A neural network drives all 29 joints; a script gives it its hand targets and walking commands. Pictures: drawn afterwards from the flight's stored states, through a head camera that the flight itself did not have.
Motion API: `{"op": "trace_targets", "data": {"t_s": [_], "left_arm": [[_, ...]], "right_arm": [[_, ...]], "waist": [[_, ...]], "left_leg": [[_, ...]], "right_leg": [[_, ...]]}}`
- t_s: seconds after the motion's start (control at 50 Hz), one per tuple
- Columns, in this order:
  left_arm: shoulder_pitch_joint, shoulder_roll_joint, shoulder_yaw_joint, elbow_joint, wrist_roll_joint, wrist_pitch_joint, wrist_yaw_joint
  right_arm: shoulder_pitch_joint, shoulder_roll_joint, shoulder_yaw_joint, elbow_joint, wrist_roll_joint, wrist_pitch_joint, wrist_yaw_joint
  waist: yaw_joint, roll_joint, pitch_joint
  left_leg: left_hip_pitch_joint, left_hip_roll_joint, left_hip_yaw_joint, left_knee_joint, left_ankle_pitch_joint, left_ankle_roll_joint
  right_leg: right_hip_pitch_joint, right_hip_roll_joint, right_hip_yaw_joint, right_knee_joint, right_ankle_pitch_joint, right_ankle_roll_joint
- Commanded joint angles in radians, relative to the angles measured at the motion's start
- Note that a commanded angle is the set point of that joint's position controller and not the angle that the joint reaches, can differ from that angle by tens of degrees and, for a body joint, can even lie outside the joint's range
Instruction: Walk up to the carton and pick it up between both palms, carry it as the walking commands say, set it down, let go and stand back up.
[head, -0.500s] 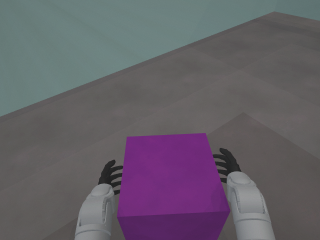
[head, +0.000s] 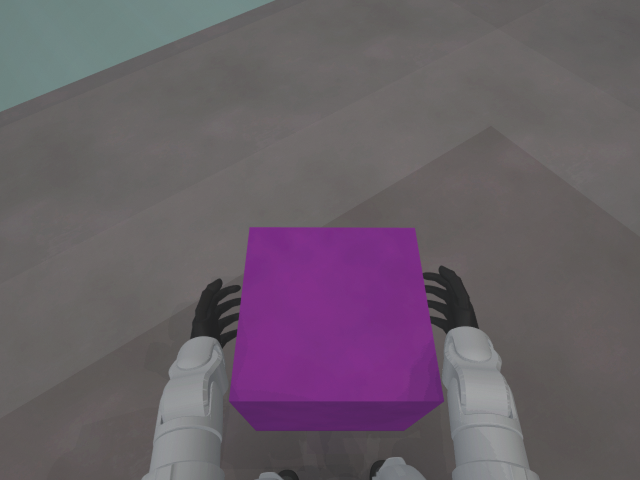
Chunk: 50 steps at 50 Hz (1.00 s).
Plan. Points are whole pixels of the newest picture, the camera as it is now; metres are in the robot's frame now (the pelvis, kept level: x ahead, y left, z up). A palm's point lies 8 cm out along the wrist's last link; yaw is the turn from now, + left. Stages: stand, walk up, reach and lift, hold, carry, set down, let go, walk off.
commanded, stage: set down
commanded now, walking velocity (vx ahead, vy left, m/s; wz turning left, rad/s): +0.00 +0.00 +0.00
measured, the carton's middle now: (331, 334) +0.34 +0.00 -0.13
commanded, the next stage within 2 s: none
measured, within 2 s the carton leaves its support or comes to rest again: neither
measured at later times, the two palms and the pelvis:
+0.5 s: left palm (208, 350) +0.32 +0.20 -0.14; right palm (416, 334) +0.34 -0.13 -0.14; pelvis -0.03 +0.00 -0.05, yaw +6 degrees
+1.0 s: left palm (242, 331) +0.38 +0.17 -0.23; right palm (420, 326) +0.38 -0.15 -0.23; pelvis -0.06 -0.02 -0.14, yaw +8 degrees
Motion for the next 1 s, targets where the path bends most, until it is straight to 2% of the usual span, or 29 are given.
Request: {"op": "trace_targets", "data": {"t_s": [0.0,0.06,0.08,0.1,0.12,0.14,0.16,0.18,0.2,0.24,0.26,0.32,0.34,0.36,0.44,0.46,0.48,0.52,0.58,0.62,0.64,0.7,0.78,0.8,0.86,0.9,0.94,0.96,0.98], "left_arm": [[-0.573,-0.688,-0.476,0.061,-0.022,-0.135,-0.335],[-0.54,-0.656,-0.495,0.05,-0.022,-0.173,-0.358],[-0.549,-0.617,-0.495,-0.005,-0.02,-0.189,-0.354],[-0.559,-0.647,-0.527,-0.021,-0.042,-0.197,-0.36],[-0.578,-0.647,-0.537,-0.028,-0.049,-0.207,-0.363],[-0.595,-0.643,-0.566,-0.046,-0.065,-0.216,-0.359],[-0.583,-0.631,-0.562,-0.053,-0.078,-0.222,-0.363],[-0.603,-0.627,-0.562,-0.064,-0.09,-0.229,-0.368],[-0.656,-0.625,-0.6,-0.096,-0.099,-0.233,-0.366],[-0.563,-0.637,-0.617,-0.063,-0.099,-0.234,-0.358],[-0.601,-0.661,-0.638,-0.087,-0.086,-0.227,-0.347],[-0.646,-0.678,-0.69,-0.107,-0.121,-0.225,-0.331],[-0.68,-0.695,-0.718,-0.113,-0.122,-0.222,-0.323],[-0.705,-0.685,-0.672,-0.089,-0.091,-0.21,-0.314],[-0.794,-0.771,-0.691,-0.012,-0.077,-0.171,-0.304],[-0.829,-0.786,-0.679,0.024,-0.067,-0.163,-0.304],[-0.933,-0.774,-0.674,-0.032,-0.082,-0.162,-0.305],[-1.034,-0.794,-0.69,-0.023,-0.085,-0.133,-0.313],[-1.104,-0.809,-0.674,-0.007,-0.084,-0.099,-0.323],[-1.095,-0.809,-0.61,0.121,-0.065,-0.065,-0.338],[-1.086,-0.808,-0.558,0.208,-0.036,-0.049,-0.343],[-1.193,-0.774,-0.554,0.083,-0.058,-0.059,-0.362],[-1.182,-0.745,-0.516,0.15,-0.057,-0.048,-0.385],[-1.166,-0.754,-0.5,0.151,-0.06,-0.049,-0.386],[-1.182,-0.733,-0.466,0.174,-0.051,-0.048,-0.397],[-1.159,-0.755,-0.519,0.116,-0.079,-0.062,-0.402],[-1.171,-0.751,-0.589,0.043,-0.113,-0.074,-0.386],[-1.212,-0.716,-0.616,-0.03,-0.142,-0.083,-0.382],[-1.153,-0.721,-0.596,0.071,-0.127,-0.074,-0.378]], "right_arm": [[-0.487,0.974,0.524,0.116,0.145,-0.087,0.226],[-0.483,0.974,0.552,0.07,0.151,-0.123,0.191],[-0.453,1.023,0.599,0.087,0.164,-0.121,0.19],[-0.457,1.007,0.597,0.051,0.162,-0.14,0.186],[-0.479,1.044,0.636,0.032,0.183,-0.149,0.182],[-0.471,1.004,0.63,0.011,0.181,-0.162,0.177],[-0.501,1.009,0.67,-0.015,0.206,-0.167,0.165],[-0.497,0.993,0.655,0.005,0.185,-0.163,0.155],[-0.498,0.985,0.644,-0.005,0.174,-0.176,0.15],[-0.538,0.959,0.704,-0.086,0.213,-0.189,0.149],[-0.494,0.927,0.659,-0.036,0.179,-0.186,0.149],[-0.592,0.885,0.691,-0.096,0.212,-0.199,0.146],[-0.56,0.831,0.631,-0.073,0.19,-0.2,0.151],[-0.603,0.812,0.6,-0.027,0.18,-0.19,0.16],[-0.712,0.812,0.513,0.024,0.166,-0.169,0.203],[-0.694,0.803,0.457,0.095,0.127,-0.155,0.211],[-0.796,0.819,0.487,0.067,0.153,-0.142,0.218],[-0.82,0.85,0.442,0.13,0.15,-0.107,0.251],[-0.949,0.919,0.493,0.065,0.202,-0.064,0.268],[-0.991,0.895,0.45,0.128,0.182,-0.029,0.279],[-1.053,0.905,0.441,0.122,0.18,-0.02,0.281],[-1.085,0.957,0.494,0.103,0.22,0.008,0.29],[-1.16,0.981,0.499,0.069,0.254,0.023,0.293],[-1.129,0.954,0.49,0.085,0.233,0.024,0.292],[-1.127,0.966,0.463,0.147,0.218,0.029,0.296],[-1.147,0.986,0.526,0.06,0.257,0.01,0.285],[-1.134,0.946,0.569,-0.001,0.304,-0.014,0.278],[-1.151,0.93,0.601,-0.062,0.324,-0.017,0.27],[-1.156,0.92,0.592,-0.028,0.309,-0.022,0.257]], "waist": [[0.078,-0.092,-0.684],[0.065,-0.12,-0.818],[0.109,-0.141,-0.857],[0.076,-0.105,-0.95],[0.103,-0.139,-0.982],[0.067,-0.112,-1.023],[0.099,-0.119,-1.068],[0.063,-0.154,-1.084],[0.041,-0.104,-1.15],[0.061,-0.11,-1.228],[0.019,-0.049,-1.251],[0.031,-0.036,-1.348],[-0.047,0.03,-1.358],[-0.014,0.025,-1.289],[-0.067,0.057,-1.192],[-0.108,0.063,-1.093],[-0.063,0.041,-1.131],[-0.105,0.078,-1.104],[-0.061,0.078,-1.243],[-0.096,0.054,-1.096],[-0.05,0.065,-1.07],[-0.03,0.037,-1.276],[-0.009,-0.024,-1.312],[-0.037,-0.039,-1.303],[0.005,-0.071,-1.279],[-0.003,-0.095,-1.423],[0.007,-0.027,-1.55],[-0.024,-0.053,-1.664],[-0.008,-0.059,-1.568]], "left_leg": [[-0.029,-0.122,-0.073,0.112,0.234,0.08],[-0.123,-0.134,-0.072,0.146,0.271,0.081],[-0.133,-0.129,-0.074,0.14,0.315,0.08],[-0.136,-0.139,-0.066,0.16,0.33,0.067],[-0.193,-0.135,-0.075,0.169,0.349,0.071],[-0.212,-0.145,-0.081,0.174,0.391,0.061],[-0.226,-0.146,-0.071,0.191,0.368,0.066],[-0.285,-0.146,-0.076,0.199,0.343,0.062],[-0.27,-0.145,-0.075,0.211,0.392,0.048],[-0.268,-0.144,-0.084,0.243,0.473,0.045],[-0.227,-0.148,-0.089,0.243,0.482,0.028],[-0.179,-0.147,-0.093,0.306,0.557,0.017],[-0.161,-0.145,-0.107,0.319,0.578,0.008],[-0.145,-0.144,-0.098,0.337,0.503,0.0],[-0.189,-0.143,-0.111,0.35,0.283,-0.016],[-0.266,-0.144,-0.112,0.347,0.209,-0.018],[-0.294,-0.143,-0.094,0.355,0.103,-0.014],[-0.294,-0.137,-0.105,0.363,-0.034,-0.006],[-0.335,-0.144,-0.073,0.406,-0.074,0.015],[-0.452,-0.145,-0.065,0.431,-0.196,0.026],[-0.484,-0.149,-0.056,0.428,-0.237,0.032],[-0.508,-0.153,-0.034,0.507,-0.151,0.039],[-0.628,-0.163,-0.015,0.568,-0.111,0.061],[-0.637,-0.159,-0.037,0.588,-0.106,0.061],[-0.745,-0.167,-0.022,0.594,-0.107,0.06],[-0.717,-0.166,-0.033,0.647,0.016,0.058],[-0.702,-0.167,-0.027,0.665,0.122,0.041],[-0.715,-0.171,-0.019,0.703,0.145,0.035],[-0.766,-0.174,-0.02,0.714,0.124,0.033]], "right_leg": [[0.245,0.087,0.031,0.001,0.387,0.0],[0.293,0.078,0.046,0.045,0.541,0.015],[0.319,0.082,0.04,0.057,0.605,0.022],[0.331,0.083,0.036,0.075,0.62,0.015],[0.364,0.083,0.052,0.105,0.701,0.017],[0.346,0.09,0.042,0.12,0.75,0.01],[0.368,0.08,0.061,0.127,0.733,0.018],[0.358,0.079,0.057,0.146,0.771,0.022],[0.34,0.086,0.046,0.167,0.783,0.015],[0.319,0.09,0.038,0.198,0.825,0.016],[0.249,0.112,0.005,0.201,0.729,0.003],[0.161,0.125,-0.006,0.253,0.694,0.003],[0.072,0.128,-0.016,0.253,0.658,-0.011],[-0.049,0.14,-0.038,0.269,0.503,-0.006],[-0.267,0.147,-0.064,0.295,0.258,-0.026],[-0.329,0.15,-0.081,0.295,0.202,-0.032],[-0.289,0.146,-0.077,0.302,0.112,-0.031],[-0.372,0.143,-0.095,0.315,0.001,-0.029],[-0.266,0.141,-0.086,0.346,-0.025,-0.023],[-0.365,0.137,-0.091,0.347,-0.149,-0.017],[-0.369,0.137,-0.079,0.347,-0.21,-0.016],[-0.291,0.137,-0.056,0.378,-0.15,-0.001],[-0.287,0.135,-0.055,0.41,-0.091,0.025],[-0.308,0.133,-0.048,0.43,-0.088,0.023],[-0.333,0.143,-0.067,0.468,-0.051,0.028],[-0.306,0.146,-0.069,0.517,0.112,0.034],[-0.269,0.154,-0.059,0.563,0.258,0.027],[-0.176,0.149,-0.055,0.585,0.332,0.033],[-0.237,0.152,-0.062,0.602,0.32,0.034]]}}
